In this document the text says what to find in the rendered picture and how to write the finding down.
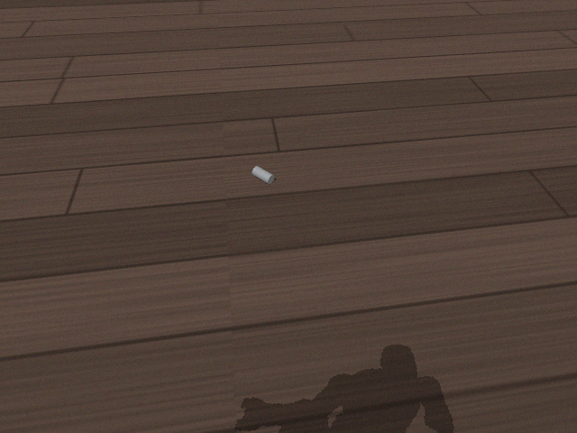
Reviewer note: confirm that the can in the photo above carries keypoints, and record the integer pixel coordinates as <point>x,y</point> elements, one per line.
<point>263,174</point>

